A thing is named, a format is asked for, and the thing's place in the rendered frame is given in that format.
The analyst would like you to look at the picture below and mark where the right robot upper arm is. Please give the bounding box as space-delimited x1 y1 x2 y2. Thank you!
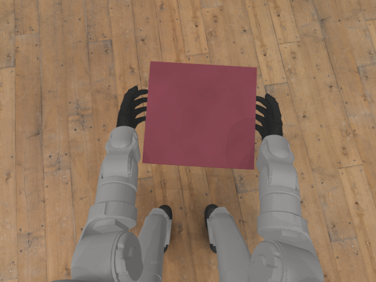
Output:
249 240 324 282

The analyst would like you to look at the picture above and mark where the robot left foot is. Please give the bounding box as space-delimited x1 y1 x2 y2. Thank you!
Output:
159 205 172 253

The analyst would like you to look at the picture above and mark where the carton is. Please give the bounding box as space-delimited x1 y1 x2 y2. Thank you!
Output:
142 61 257 170

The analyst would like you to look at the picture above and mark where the left robot shin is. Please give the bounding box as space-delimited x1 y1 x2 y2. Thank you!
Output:
144 208 168 222

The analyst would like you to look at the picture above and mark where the right robot hand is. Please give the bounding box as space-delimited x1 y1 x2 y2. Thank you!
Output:
255 93 283 140

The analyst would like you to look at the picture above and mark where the left robot hand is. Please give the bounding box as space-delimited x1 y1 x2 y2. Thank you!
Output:
116 86 148 129

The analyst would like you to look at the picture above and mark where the right robot forearm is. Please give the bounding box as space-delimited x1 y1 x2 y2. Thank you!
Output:
256 135 319 261

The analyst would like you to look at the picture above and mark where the left robot forearm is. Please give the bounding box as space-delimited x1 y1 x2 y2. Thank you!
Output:
71 126 140 276

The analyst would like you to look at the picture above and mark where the left robot upper arm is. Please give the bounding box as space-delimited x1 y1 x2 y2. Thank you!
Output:
51 230 143 282

